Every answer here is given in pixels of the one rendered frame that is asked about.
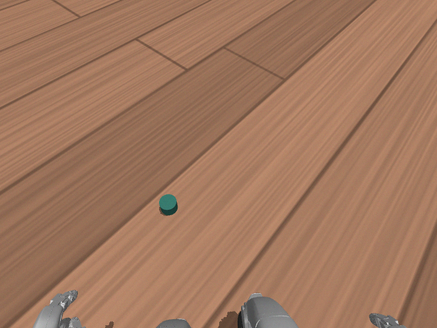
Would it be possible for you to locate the left robot hand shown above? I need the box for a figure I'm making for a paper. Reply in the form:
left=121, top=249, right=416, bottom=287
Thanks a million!
left=33, top=290, right=85, bottom=328

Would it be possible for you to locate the right robot hand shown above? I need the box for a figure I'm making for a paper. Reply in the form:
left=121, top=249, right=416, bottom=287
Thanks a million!
left=369, top=313, right=407, bottom=328

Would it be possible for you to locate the tin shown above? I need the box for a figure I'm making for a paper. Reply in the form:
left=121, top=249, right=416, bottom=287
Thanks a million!
left=159, top=194, right=178, bottom=215

